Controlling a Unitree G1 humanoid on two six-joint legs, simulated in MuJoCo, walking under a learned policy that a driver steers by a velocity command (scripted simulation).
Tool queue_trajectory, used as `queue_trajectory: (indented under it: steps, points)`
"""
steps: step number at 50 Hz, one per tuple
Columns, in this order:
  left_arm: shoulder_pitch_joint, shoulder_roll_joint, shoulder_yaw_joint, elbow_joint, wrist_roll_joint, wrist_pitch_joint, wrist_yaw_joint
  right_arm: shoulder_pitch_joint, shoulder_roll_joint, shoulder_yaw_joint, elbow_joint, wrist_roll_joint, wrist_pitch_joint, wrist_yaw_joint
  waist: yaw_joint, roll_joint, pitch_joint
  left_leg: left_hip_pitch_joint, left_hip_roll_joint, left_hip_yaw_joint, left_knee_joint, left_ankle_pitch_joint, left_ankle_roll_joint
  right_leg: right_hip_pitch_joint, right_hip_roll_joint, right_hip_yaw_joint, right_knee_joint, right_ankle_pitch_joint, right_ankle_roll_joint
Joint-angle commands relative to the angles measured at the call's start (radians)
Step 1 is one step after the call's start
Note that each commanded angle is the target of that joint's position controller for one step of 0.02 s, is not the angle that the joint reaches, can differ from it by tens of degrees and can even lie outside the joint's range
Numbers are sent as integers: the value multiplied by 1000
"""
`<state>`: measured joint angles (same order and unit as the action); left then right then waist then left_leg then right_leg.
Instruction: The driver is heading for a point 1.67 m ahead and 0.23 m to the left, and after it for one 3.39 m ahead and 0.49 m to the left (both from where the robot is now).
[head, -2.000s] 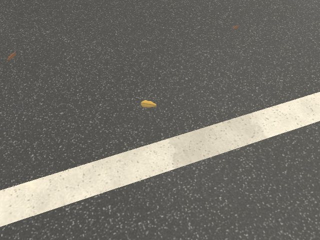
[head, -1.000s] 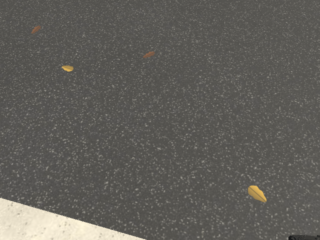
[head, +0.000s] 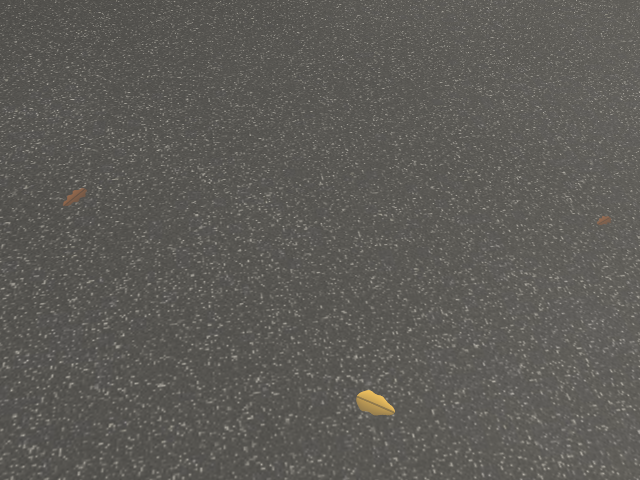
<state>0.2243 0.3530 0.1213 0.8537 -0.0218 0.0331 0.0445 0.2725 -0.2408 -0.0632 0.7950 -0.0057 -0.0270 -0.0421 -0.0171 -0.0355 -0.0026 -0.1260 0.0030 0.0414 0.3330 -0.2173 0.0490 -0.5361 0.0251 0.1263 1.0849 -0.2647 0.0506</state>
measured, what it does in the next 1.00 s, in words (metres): walks ahead, turning left: right foot, then left foot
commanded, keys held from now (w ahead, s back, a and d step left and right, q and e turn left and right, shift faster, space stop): w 0.30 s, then w+q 0.02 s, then q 0.50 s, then w+q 0.18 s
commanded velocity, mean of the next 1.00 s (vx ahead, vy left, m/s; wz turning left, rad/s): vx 0.24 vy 0.00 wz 0.20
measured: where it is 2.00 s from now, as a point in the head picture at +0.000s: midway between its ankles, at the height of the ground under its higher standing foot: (329, 426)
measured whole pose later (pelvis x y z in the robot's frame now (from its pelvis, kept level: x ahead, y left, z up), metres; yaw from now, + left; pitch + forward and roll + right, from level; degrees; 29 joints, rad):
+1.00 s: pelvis +0.22 -0.08 -0.01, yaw +17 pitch +1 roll +0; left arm 0.10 0.31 0.09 0.76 -0.01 -0.03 -0.02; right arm 0.26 -0.29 -0.08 0.67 0.04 0.00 0.02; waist -0.02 -0.03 0.05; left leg -0.28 -0.07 -0.01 0.50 -0.24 0.10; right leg -0.47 -0.02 0.01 1.11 -0.45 -0.01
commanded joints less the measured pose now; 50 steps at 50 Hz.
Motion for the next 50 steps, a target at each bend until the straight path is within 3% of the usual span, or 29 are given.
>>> queue_trajectory:
  steps: [1,6,8,12,14,15,16,17,18,19,20,22,23,26,30,33,34,36,37,39,41,42,43,44,45,46,47,48,50]
  points:
    - [-78,48,1,-81,-1,-41,-5,41,-154,-32,-12,4,-32,2,-30,169,91,162,262,-321,-239,-327,123,-268,-39,36,-84,41,10]
    - [-116,10,-25,-107,6,-65,-28,47,-206,-45,19,17,-38,13,-38,176,91,107,270,-248,-265,-220,140,-176,-113,-77,-293,96,18]
    - [-144,-7,-36,-118,2,-74,-36,64,-219,-49,33,21,-38,17,-51,173,99,53,267,-207,-260,-182,145,-101,-111,-110,-376,93,11]
    - [-161,-2,-45,-130,-5,-86,-53,89,-231,-54,60,39,-32,29,-57,179,100,5,280,-176,-224,-190,155,31,-93,-156,-494,44,-30]
    - [-122,11,-41,-125,-11,-95,-64,73,-233,-53,68,48,-23,33,-14,160,93,-26,293,-170,-192,-179,144,145,-85,-164,-567,85,-66]
    - [-55,20,-34,-100,-7,-97,-67,58,-227,-50,73,48,-19,33,26,143,77,-68,275,-141,-136,-150,126,253,-67,-180,-596,93,-82]
    - [62,48,-15,-62,-11,-98,-61,59,-193,-36,78,40,-18,36,81,117,30,-146,235,-112,-15,-60,101,432,-50,-174,-617,74,-103]
    - [210,114,10,-34,-6,-100,-51,52,-118,-7,68,17,-21,44,147,-16,-77,-252,138,-24,307,-43,42,643,-181,-4,-677,24,-145]
    - [244,244,30,-46,17,-97,-46,71,-39,15,13,-1,-39,42,110,-285,-161,-548,-16,6,658,-325,-19,824,-431,392,-773,22,-272]
    - [220,161,11,-55,33,-111,-53,57,-142,-13,27,25,-51,31,126,-161,-145,-588,-14,-149,812,-352,-22,721,-460,467,-830,61,-311]
    - [141,104,-10,-69,35,-121,-58,56,-188,-30,32,47,-49,28,83,-135,-75,-575,24,-183,838,-285,-10,631,-423,302,-817,216,-273]
    - [11,15,-34,-84,22,-124,-66,81,-173,-36,68,38,-21,16,28,-123,-19,-502,69,-169,783,-162,-27,516,-310,44,-816,468,-199]
    - [-20,-2,-39,-84,26,-126,-63,91,-159,-39,74,35,-6,15,7,-139,-6,-451,80,-170,755,-106,-33,465,-280,-36,-818,582,-174]
    - [-42,18,-32,-78,47,-132,-47,70,-125,-38,51,31,28,18,-19,-85,-7,-422,58,-136,716,-8,-51,426,-271,-138,-838,738,-194]
    - [-48,56,-22,-58,40,-99,-11,-27,-81,-22,-35,10,47,31,-4,-69,-25,-408,73,-88,555,87,-76,461,-275,-225,-832,819,-213]
    - [-64,73,-16,-58,31,-72,-6,-76,-91,-22,-84,14,61,45,9,-38,-16,-405,81,-59,498,80,-75,491,-299,-256,-814,806,-236]
    - [-69,90,-12,-73,43,-77,-6,-50,-127,-37,-80,1,66,51,2,-3,-55,-384,84,-60,606,154,-78,512,-330,-253,-766,844,-263]
    - [-100,77,-15,-90,27,-71,-13,-70,-125,-41,-107,3,85,60,3,-6,-24,-425,92,-56,616,80,-73,516,-348,-262,-722,806,-276]
    - [-107,59,-19,-85,7,-51,-18,-138,-88,-27,-148,18,89,63,23,-48,50,-465,82,-30,477,-71,-63,507,-334,-269,-728,765,-252]
    - [-55,109,2,-80,-8,-23,-27,-164,-99,-28,-186,17,94,73,50,-50,10,-414,37,42,426,-130,-44,568,-346,-263,-631,906,-247]
    - [-73,130,9,-96,-25,-18,-34,-108,-130,-45,-200,26,104,80,12,-63,-51,-289,-9,76,317,-92,-7,571,-336,-286,-498,1014,-224]
    - [-91,121,6,-97,-33,-23,-37,-21,-150,-58,-186,33,104,75,-44,-44,-96,-143,-37,78,197,25,34,509,-305,-319,-371,950,-186]
    - [-77,98,0,-96,-23,-36,-38,80,-228,-88,-168,40,99,55,-90,54,-150,88,20,-74,106,326,110,321,-238,-333,-158,630,-118]
    - [-66,-7,-29,-138,42,-53,-48,100,-346,-108,-169,46,85,42,-19,318,-175,309,270,-490,139,629,297,-52,-36,-314,164,-395,-51]
    - [-84,43,-19,-158,32,-77,-62,123,-299,-82,-183,31,46,65,-63,236,-283,300,361,-737,4,273,446,-160,18,-52,266,-445,-40]
    - [-154,93,-3,-179,-9,-88,-71,72,-246,-70,-180,40,20,72,-52,154,-149,227,331,-652,-55,52,396,-228,-30,-29,242,-362,-53]
    - [-170,100,2,-184,-12,-89,-72,17,-205,-60,-178,55,8,69,-20,105,-60,151,276,-566,-75,-112,320,-241,-71,-33,144,-271,-68]
    - [-174,100,5,-172,5,-87,-65,-24,-177,-48,-189,57,3,63,-6,73,-19,91,245,-520,-93,-156,276,-222,-96,-38,61,-206,-68]
    - [-166,78,1,-169,20,-90,-62,-48,-174,-42,-209,36,-4,42,10,82,-9,13,191,-460,-122,-133,246,-133,-96,-48,-66,-80,-49]
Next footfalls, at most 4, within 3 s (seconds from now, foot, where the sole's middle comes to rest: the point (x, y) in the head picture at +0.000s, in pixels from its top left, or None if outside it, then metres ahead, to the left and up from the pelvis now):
0.34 right None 0.16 -0.20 -0.79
0.86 left None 0.25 0.01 -0.79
1.46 right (394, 470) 0.60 -0.21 -0.90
1.92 left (260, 376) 0.83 0.11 -0.90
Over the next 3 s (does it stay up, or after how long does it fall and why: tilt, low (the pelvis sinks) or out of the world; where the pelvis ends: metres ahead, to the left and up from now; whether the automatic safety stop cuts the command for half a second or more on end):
stays up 1.24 0.16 -0.13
